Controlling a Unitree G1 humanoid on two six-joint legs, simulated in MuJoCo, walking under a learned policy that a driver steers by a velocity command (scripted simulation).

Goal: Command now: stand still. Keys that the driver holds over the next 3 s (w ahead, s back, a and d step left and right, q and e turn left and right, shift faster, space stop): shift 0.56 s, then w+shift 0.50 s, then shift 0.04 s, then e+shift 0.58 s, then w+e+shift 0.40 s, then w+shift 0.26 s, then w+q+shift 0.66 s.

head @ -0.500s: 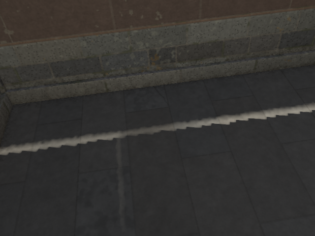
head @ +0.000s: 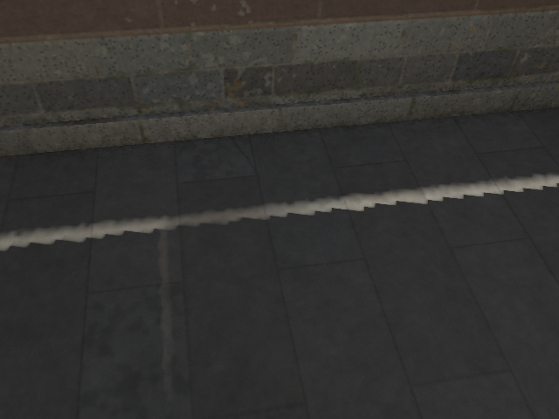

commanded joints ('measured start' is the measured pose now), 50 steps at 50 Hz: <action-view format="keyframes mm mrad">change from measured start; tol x32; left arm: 1 47 22 -18 -82 17 6 -2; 50 310 -3 35 -106 -9 -159 -81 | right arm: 1 -30 -198 -49 -90 34 10 -22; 24 138 -164 -98 -148 24 52 31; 34 -403 -158 -108 -331 136 -74 68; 50 219 -225 -91 -117 48 -97 99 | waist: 1 81 208 -32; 32 256 -174 202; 50 44 305 -57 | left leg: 1 48 265 -171 -110 600 228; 28 -168 129 -3 -208 -298 71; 31 -302 5 83 135 -598 54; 35 -918 39 -424 554 -186 103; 43 275 -7 188 460 127 -45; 47 465 151 -55 -88 96 127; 49 475 170 -107 349 669 49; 50 510 280 -417 196 253 166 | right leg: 1 130 -29 -63 -281 -106 -15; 5 173 -84 166 -664 482 -198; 8 102 -156 447 -910 168 -345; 14 -20 -12 37 -599 -189 -189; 28 174 69 -43 -538 -130 -213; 33 233 -231 912 -1297 -882 -523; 44 0 -152 30 -837 -128 -120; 46 99 -83 -12 -412 373 -127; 48 -416 115 144 448 -21 -171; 50 -596 42 165 313 192 -194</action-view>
